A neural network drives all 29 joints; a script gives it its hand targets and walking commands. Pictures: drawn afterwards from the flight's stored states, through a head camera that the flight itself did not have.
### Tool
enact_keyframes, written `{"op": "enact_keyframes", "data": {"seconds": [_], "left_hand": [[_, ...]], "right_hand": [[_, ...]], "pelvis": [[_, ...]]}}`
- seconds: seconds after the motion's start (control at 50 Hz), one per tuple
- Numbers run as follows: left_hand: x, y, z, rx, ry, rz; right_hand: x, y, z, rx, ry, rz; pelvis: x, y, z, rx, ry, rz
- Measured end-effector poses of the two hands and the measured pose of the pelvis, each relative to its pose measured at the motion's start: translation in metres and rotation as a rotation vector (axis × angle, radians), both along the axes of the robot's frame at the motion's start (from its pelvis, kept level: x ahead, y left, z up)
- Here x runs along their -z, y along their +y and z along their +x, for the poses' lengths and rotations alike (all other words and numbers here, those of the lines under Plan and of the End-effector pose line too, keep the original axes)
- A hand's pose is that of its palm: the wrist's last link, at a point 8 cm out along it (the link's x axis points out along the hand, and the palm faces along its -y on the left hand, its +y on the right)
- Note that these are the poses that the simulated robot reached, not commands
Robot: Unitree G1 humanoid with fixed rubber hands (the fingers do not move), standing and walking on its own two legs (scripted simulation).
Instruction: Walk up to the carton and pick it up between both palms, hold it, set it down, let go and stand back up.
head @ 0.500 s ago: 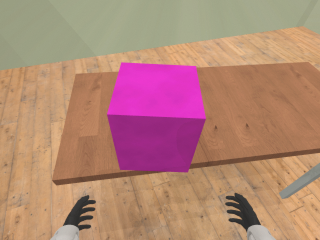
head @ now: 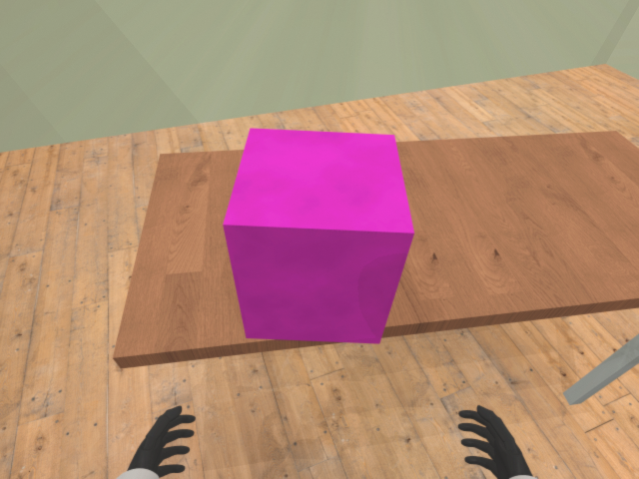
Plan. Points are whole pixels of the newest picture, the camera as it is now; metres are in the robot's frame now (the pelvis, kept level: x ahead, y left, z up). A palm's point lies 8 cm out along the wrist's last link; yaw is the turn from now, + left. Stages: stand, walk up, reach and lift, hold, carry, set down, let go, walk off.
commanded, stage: let go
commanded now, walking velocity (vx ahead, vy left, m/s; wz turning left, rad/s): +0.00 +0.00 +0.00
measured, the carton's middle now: (317, 240) +0.43 +0.01 +0.05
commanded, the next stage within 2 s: stand in 0.32 s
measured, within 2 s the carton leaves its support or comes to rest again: neither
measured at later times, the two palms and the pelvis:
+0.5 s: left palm out of the picture +0.13 +0.24 -0.10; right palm out of the picture +0.12 -0.22 -0.12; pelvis +0.03 +0.00 +0.00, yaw +1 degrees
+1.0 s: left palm out of the picture -0.01 +0.25 -0.14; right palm out of the picture +0.00 -0.19 -0.14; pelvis +0.01 +0.03 +0.00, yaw +2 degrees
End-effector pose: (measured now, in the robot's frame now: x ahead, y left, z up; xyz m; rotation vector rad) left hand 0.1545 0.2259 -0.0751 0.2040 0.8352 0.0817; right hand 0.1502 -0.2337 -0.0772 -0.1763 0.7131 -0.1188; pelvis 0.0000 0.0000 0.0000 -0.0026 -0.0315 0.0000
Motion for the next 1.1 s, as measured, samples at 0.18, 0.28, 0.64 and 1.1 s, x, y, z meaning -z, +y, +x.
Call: {"op": "enact_keyframes", "data": {"seconds": [0.18,0.28,0.64,1.1], "left_hand": [[0.004,0.001,0.0,-0.004,-0.001,-0.006],[0.001,-0.001,0.005,0.001,-0.016,-0.009],[0.045,0.015,-0.063,-0.099,0.183,-0.011],[0.072,0.012,-0.194,-0.204,0.563,-0.07]], "right_hand": [[0.002,0.004,0.001,-0.008,0.002,0.002],[0.002,0.003,0.005,-0.001,-0.006,0.006],[0.057,0.014,-0.071,0.065,0.466,0.033],[0.066,0.051,-0.166,0.108,0.686,0.047]], "pelvis": [[0.0,-0.002,0.005,0.0,0.017,0.003],[0.0,-0.002,0.011,0.004,0.035,0.001],[0.005,0.01,0.031,-0.027,0.065,-0.018],[0.0,0.031,0.005,-0.034,0.017,-0.009]]}}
